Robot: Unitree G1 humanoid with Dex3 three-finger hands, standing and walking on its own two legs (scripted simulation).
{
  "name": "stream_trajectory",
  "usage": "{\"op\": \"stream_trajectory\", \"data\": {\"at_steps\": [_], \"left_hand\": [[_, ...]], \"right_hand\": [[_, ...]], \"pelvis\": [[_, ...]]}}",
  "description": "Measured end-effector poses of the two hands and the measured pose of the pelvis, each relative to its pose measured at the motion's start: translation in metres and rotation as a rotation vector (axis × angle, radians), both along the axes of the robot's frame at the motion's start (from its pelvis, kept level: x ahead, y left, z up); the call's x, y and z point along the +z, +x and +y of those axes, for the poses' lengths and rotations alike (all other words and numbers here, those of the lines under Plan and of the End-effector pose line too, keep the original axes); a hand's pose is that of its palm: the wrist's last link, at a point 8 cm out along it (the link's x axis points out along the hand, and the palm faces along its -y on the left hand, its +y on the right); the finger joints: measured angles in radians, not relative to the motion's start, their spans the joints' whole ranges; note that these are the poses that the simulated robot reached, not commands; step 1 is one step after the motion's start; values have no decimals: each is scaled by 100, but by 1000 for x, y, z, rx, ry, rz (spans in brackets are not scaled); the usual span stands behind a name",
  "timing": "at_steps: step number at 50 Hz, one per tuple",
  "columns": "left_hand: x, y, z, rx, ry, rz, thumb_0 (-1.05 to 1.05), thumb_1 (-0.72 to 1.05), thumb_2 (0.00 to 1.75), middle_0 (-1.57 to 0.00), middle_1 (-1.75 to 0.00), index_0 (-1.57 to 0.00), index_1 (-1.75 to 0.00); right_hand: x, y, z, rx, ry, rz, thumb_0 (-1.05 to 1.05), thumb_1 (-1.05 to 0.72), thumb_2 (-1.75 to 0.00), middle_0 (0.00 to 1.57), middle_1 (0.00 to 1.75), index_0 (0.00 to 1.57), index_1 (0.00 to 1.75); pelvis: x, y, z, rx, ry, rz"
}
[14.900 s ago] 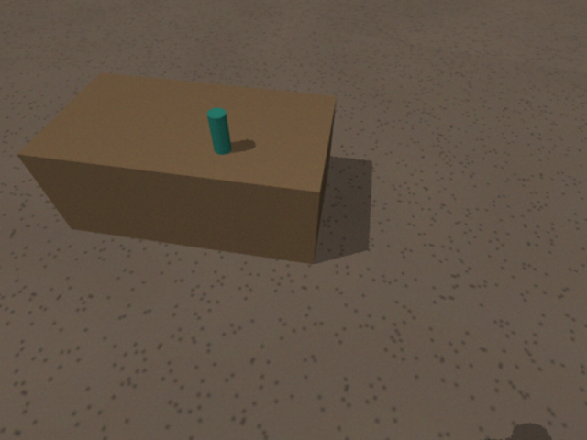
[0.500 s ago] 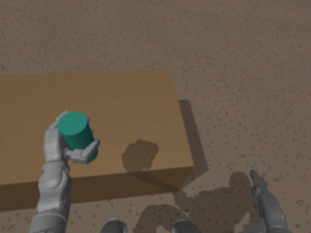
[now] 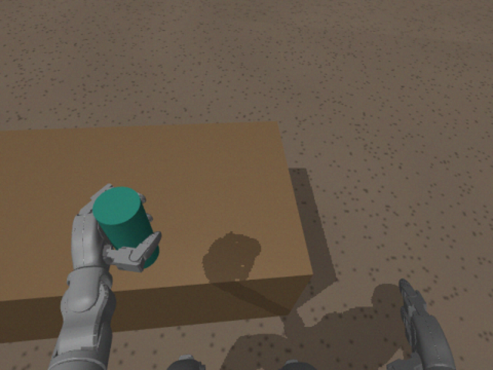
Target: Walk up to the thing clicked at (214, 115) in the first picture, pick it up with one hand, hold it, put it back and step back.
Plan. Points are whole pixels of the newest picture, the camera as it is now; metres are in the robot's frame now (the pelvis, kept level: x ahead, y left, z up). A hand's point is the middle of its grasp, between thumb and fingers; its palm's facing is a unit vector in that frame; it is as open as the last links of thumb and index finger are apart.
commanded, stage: hold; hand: left
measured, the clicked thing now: (130, 231) +0.33 +0.17 +0.04
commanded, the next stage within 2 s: none
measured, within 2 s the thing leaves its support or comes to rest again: neither
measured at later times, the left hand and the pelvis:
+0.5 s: hand (132, 229) +0.32 +0.16 +0.06, palm faces +0.15 -0.99 -0.02, open 8.9 cm; pelvis +0.00 +0.00 +0.01, yaw +0 degrees
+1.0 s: hand (132, 229) +0.32 +0.16 +0.06, palm faces +0.16 -0.99 -0.01, open 8.9 cm; pelvis -0.01 -0.01 +0.01, yaw +0 degrees
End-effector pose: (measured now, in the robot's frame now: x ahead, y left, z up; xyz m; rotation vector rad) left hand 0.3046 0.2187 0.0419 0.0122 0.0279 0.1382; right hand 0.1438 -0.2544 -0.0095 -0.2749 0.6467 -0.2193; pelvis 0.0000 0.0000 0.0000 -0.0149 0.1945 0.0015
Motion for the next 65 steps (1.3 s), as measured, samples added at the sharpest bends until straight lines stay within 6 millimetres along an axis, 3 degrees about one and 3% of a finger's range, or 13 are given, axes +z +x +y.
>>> {"op": "stream_trajectory", "data": {"at_steps": [25, 39, 65], "left_hand": [[23, -12, -6, 10, 3, -7, -1, -32, 123, -77, -115, -79, -115], [20, -16, -8, 14, -3, 7, -1, -32, 123, -77, -115, -79, -114], [23, -8, -8, 16, -10, -7, -1, -32, 123, -77, -115, -79, -114]], "right_hand": [[1, 0, -2, -11, 19, -20, -1, 54, -5, 6, 6, 5, 6], [0, -8, -4, -13, 24, -16, -1, 54, -5, 6, 6, 5, 5], [1, -2, -1, -11, 24, -21, -1, 54, -5, 6, 6, 5, 5]], "pelvis": [[8, -1, -3, 3, 7, -41], [10, -5, -5, 1, 9, -52], [13, -1, -3, -1, 7, -54]]}}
